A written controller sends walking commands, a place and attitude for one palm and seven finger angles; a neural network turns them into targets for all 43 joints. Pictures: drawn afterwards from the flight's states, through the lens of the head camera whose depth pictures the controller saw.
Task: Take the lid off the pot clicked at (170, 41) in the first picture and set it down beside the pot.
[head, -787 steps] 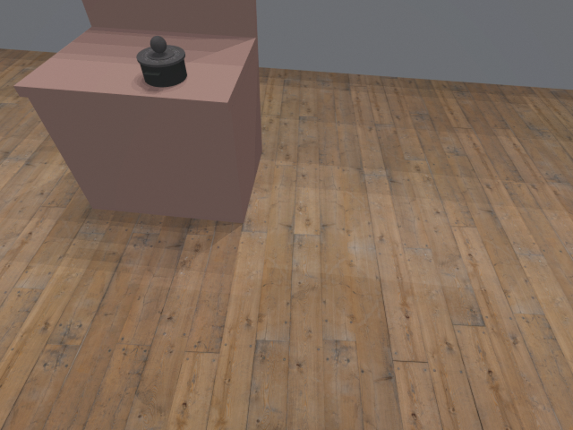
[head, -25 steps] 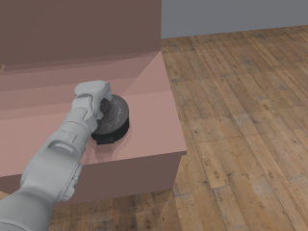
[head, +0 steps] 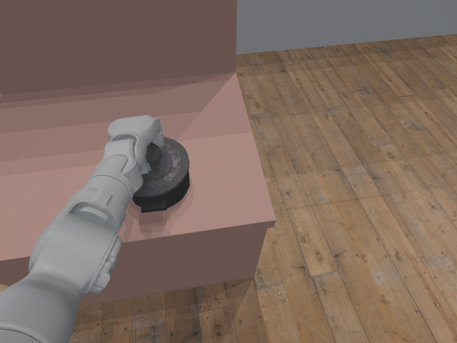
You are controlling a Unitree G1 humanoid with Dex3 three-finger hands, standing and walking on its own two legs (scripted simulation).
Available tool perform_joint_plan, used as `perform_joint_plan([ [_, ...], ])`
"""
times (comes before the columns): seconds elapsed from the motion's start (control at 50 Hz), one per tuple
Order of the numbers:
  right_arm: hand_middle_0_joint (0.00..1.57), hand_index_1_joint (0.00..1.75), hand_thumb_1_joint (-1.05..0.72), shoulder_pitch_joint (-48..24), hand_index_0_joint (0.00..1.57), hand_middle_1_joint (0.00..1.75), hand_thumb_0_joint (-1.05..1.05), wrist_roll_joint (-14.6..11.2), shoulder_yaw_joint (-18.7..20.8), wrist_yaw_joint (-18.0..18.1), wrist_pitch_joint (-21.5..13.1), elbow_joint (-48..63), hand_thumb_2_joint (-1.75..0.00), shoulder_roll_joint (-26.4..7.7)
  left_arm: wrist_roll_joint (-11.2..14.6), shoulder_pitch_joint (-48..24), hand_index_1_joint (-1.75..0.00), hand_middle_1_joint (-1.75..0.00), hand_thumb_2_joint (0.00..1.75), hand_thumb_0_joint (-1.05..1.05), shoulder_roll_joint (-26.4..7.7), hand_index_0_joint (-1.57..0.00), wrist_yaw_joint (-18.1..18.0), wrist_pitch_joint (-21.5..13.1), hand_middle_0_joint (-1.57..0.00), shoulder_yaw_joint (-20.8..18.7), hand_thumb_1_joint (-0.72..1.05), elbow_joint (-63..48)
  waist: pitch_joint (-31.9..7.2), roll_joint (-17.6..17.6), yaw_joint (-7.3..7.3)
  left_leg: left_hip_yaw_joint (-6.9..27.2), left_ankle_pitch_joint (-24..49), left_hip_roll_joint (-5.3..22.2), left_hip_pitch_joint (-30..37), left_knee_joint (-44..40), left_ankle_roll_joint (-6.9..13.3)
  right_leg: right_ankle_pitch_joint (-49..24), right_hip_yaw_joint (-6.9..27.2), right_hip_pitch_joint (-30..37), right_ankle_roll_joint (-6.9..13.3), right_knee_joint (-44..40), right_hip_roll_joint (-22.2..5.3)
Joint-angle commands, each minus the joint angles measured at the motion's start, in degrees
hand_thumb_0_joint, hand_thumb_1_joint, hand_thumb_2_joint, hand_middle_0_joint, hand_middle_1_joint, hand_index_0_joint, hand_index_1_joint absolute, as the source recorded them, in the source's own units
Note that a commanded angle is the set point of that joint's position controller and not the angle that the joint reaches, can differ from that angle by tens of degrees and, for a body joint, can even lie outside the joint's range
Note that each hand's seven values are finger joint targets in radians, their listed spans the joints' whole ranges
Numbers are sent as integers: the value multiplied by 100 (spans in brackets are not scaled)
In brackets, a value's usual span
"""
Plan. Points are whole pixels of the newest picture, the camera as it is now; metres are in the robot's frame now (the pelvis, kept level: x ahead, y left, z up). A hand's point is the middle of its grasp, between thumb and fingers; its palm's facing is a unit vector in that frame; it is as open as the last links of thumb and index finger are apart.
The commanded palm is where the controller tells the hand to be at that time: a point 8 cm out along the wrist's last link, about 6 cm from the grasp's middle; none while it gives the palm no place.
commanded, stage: lift the lid straight up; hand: left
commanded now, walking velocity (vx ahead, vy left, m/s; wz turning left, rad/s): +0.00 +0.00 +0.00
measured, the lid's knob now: (148, 154) +0.50 +0.13 +0.00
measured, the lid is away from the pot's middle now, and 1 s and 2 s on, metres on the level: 0.00 0.01 0.01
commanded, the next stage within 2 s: none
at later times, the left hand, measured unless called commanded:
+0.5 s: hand (137, 150) +0.47 +0.14 +0.05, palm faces -0.35 -0.07 -0.93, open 8.6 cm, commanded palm +0.47 +0.14 +0.13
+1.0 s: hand (135, 136) +0.47 +0.13 +0.09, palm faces -0.32 -0.07 -0.95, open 8.6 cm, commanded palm +0.47 +0.14 +0.17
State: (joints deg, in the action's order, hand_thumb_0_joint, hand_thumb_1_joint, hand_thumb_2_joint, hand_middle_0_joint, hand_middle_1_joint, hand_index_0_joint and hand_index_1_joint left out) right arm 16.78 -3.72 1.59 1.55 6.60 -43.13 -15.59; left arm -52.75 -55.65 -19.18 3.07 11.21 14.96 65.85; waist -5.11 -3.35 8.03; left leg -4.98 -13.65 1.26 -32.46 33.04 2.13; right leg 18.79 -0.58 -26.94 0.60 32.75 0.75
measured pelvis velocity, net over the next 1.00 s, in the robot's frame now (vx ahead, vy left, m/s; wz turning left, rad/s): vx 0.00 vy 0.00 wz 0.01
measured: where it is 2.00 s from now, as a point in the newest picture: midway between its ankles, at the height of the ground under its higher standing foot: outside the picture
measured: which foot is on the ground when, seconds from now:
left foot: down 0.00-1.00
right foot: down 0.00-1.00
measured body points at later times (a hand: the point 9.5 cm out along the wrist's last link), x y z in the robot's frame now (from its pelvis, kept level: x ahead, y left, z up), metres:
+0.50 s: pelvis +0.01 +0.00 +0.00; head +0.06 -0.02 +0.45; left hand +0.48 +0.14 +0.10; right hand +0.05 -0.27 -0.14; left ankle +0.02 +0.10 -0.73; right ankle -0.04 -0.11 -0.73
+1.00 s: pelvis +0.00 +0.00 +0.01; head +0.04 -0.03 +0.45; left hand +0.48 +0.13 +0.15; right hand +0.08 -0.27 -0.13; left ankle +0.02 +0.10 -0.73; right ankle -0.04 -0.11 -0.73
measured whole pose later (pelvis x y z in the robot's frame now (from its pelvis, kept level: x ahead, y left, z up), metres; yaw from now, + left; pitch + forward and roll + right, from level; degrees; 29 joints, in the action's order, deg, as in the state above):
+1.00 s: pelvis +0.00 +0.00 +0.01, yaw +1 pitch +9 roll +0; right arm 13.7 -4.4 0.6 2.2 4.6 -42.0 -15.7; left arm -51.2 -55.6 -19.1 8.4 13.9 15.9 57.6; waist -4.3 -4.2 6.1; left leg -4.5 -12.3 0.4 -25.3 28.9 2.0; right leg 18.0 -1.1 -19.9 0.7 29.3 0.2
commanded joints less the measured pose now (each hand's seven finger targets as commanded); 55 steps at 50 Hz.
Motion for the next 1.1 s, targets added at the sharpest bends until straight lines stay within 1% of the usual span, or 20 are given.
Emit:
perform_joint_plan([
  [0.0, 20, 30, -90, 448, 20, 30, 0, 43, 272, 65, -132, 386, -90, -853, -115, -2841, -106, -114, 101, 0, -1130, -71, -206, -56, -89, -329, 57, -1040, -2365, 302, 130, 303, 1621, -95, 2250, 16, 239, -2194, -64, 13, 73, -385, 187],
  [0.08, 20, 30, -90, 408, 20, 30, 0, 34, 279, 71, -173, 445, -90, -817, -76, -3049, -107, -114, 101, 0, -1224, -71, -225, -131, -89, -390, 57, -1410, -2580, 142, 88, 300, 1795, -102, 2443, -3, 243, -2430, -44, 198, 76, -404, 184],
  [0.12, 20, 30, -90, 408, 20, 30, 0, 10, 269, 75, -194, 417, -90, -816, -39, -3122, -107, -114, 101, 0, -1161, -71, -247, -81, -89, -316, 57, -1354, -2352, 185, 119, 295, 1654, -85, 2355, -62, 244, -2293, -68, 166, 70, -450, 186],
  [0.18, 20, 30, -90, 443, 20, 30, 0, 12, 272, 102, -269, 410, -90, -833, -114, -3364, -107, -114, 101, 0, -1573, -71, -295, -157, -90, -608, 57, -1745, -2819, 93, 63, 371, 1916, -84, 2713, -52, 247, -2494, -43, 278, 83, -419, 193],
  [0.22, 20, 30, -90, 408, 20, 30, 0, 13, 278, 91, -320, 418, -90, -797, -132, -3358, -107, -114, 101, 0, -1496, -71, -316, -165, -90, -554, 57, -1908, -2859, -54, 36, 375, 2054, -88, 2846, -53, 236, -2589, -74, 285, 90, -433, 196],
  [0.28, 20, 30, -90, 359, 20, 30, 0, 6, 269, 74, -315, 402, -90, -811, -145, -3124, -107, -114, 101, 0, -1586, -71, -319, -96, -90, -648, 57, -1716, -2651, 141, -10, 376, 2034, -94, 2695, -87, 238, -2619, -84, 342, 89, -450, 203],
  [0.3, 20, 30, -90, 302, 20, 30, 0, -3, 265, 64, -317, 438, -90, -789, -82, -3146, -107, -114, 101, 0, -1386, -71, -316, -55, -90, -493, 57, -1762, -2500, 48, -2, 350, 2019, -91, 2650, -119, 230, -2610, -100, 352, 97, -468, 182],
  [0.34, 20, 30, -90, 248, 20, 30, 0, 5, 283, 65, -375, 492, -90, -762, -77, -3237, -107, -114, 101, 0, -1450, -71, -294, -129, -90, -592, 57, -2173, -2956, -92, -76, 383, 2463, -95, 2963, -57, 233, -2931, -75, 498, 114, -426, 172],
  [0.42, 20, 30, -90, 176, 20, 30, 0, -16, 276, 30, -291, 444, -90, -798, -91, -2929, -107, -114, 101, 0, -1277, -71, -212, 62, -90, -433, 57, -1743, -2463, 308, -33, 376, 2155, -105, 2757, -118, 240, -2746, -126, 383, 84, -494, 190],
  [0.54, 20, 30, -90, 12, 20, 30, 0, -22, 233, 74, -369, 561, -90, -737, 19, -3313, -107, -114, 101, 0, -1258, -71, -59, -27, -90, -402, 57, -2268, -2722, 53, -82, 441, 2402, -137, 3063, -132, 257, -2845, -97, 498, 108, -493, 157],
  [0.58, 20, 30, -90, 52, 20, 30, 0, -30, 224, 88, -320, 489, -90, -790, -19, -3237, -107, -114, 101, 0, -1356, -71, -33, 27, -90, -429, 57, -2034, -2491, 372, -50, 421, 2144, -125, 2916, -180, 258, -2738, -110, 478, 77, -521, 160],
  [0.6, 20, 30, -90, 6, 20, 30, 0, -40, 205, 84, -318, 515, -90, -767, 29, -3265, -107, -114, 101, 0, -1195, -71, -25, 82, -90, -286, 57, -1942, -2278, 289, -32, 372, 1978, -141, 2777, -205, 262, -2666, -101, 466, 74, -550, 145],
  [0.68, 20, 30, -90, -67, 20, 30, 0, -26, 191, 99, -372, 566, -90, -749, -10, -3517, -107, -114, 101, 0, -1349, -71, -5, 40, -90, -390, 57, -2358, -2718, 160, -89, 422, 2201, -163, 3094, -187, 256, -2845, -84, 595, 86, -512, 134],
  [0.76, 20, 30, -90, -166, 20, 30, 0, -51, 155, 98, -316, 558, -90, -756, 22, -3333, -107, -114, 101, 0, -1140, -71, 59, 229, -90, -223, 57, -1887, -2231, 319, -68, 369, 1890, -169, 2738, -266, 252, -2685, -73, 586, 83, -578, 113],
  [0.84, 20, 30, -90, -247, 20, 30, 0, -46, 126, 129, -400, 658, -90, -720, 61, -3695, -107, -114, 101, 0, -1378, -71, 142, 188, -90, -394, 57, -2350, -2634, 230, -138, 400, 1960, -210, 2905, -267, 271, -2830, -34, 815, 87, -590, 85],
  [0.86, 20, 30, -90, -208, 20, 30, 0, -43, 136, 128, -386, 629, -90, -763, 18, -3670, -107, -114, 101, 0, -1511, -71, 167, 178, -90, -462, 57, -2325, -2633, 278, -124, 415, 2027, -187, 2980, -255, 270, -2888, -52, 816, 84, -567, 91],
  [0.92, 20, 30, -90, -263, 20, 30, 0, -60, 135, 110, -357, 633, -90, -744, -56, -3477, -107, -114, 101, 0, -1237, -71, 234, 242, -90, -233, 57, -2133, -2479, 370, -121, 421, 1980, -193, 2943, -292, 259, -2762, -86, 686, 79, -600, 110],
  [0.96, 20, 30, -90, -252, 20, 30, 0, -35, 140, 101, -335, 642, -90, -759, 43, -3398, -107, -114, 101, 0, -1436, -71, 259, 272, -90, -448, 57, -2029, -2268, 355, -158, 372, 1976, -184, 2807, -306, 271, -2853, -65, 815, 81, -627, 88],
  [0.98, 20, 30, -90, -254, 20, 30, 0, -40, 119, 98, -350, 663, -90, -769, 45, -3629, -107, -114, 101, 0, -1544, -71, 279, 252, -90, -472, 57, -2294, -2500, 357, -175, 383, 1918, -217, 2846, -336, 268, -2887, -55, 925, 66, -626, 87],
  [1.08, 20, 30, -90, -332, 20, 30, 0, -47, 124, 114, -390, 714, -90, -724, 28, -3658, -107, -114, 101, 0, -1445, -71, 370, 209, -90, -366, 57, -2410, -2487, 240, -161, 404, 2045, -214, 3005, -328, 286, -2916, -61, 918, 72, -655, 75],
])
